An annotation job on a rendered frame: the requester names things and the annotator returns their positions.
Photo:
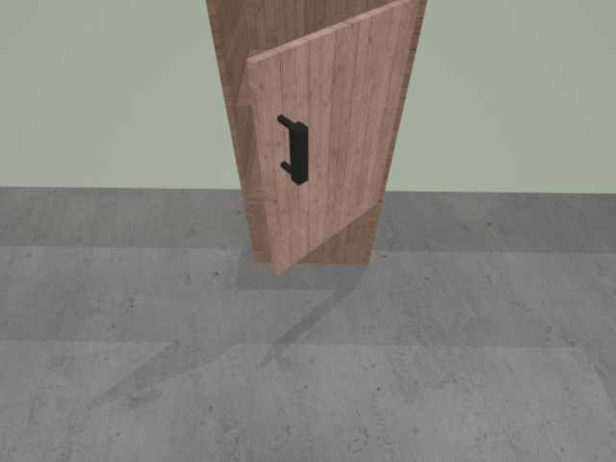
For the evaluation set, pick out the handle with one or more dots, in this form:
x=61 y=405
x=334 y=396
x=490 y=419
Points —
x=298 y=136

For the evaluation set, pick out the cupboard door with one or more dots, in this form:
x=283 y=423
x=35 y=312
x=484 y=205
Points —
x=343 y=82

